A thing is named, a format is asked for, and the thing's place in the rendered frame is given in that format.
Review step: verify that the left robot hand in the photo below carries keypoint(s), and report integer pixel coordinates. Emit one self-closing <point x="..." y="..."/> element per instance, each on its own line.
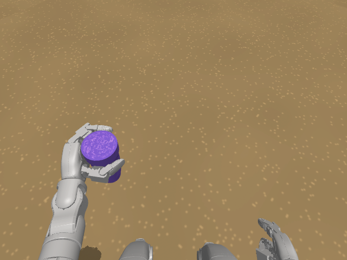
<point x="73" y="163"/>

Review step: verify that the cup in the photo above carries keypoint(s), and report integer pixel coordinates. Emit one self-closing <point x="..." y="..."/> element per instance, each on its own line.
<point x="101" y="148"/>

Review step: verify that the left robot arm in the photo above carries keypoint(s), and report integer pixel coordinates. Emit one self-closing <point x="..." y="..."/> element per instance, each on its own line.
<point x="64" y="237"/>

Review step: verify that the right robot hand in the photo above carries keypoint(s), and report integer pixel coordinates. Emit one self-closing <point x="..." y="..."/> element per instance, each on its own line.
<point x="280" y="249"/>

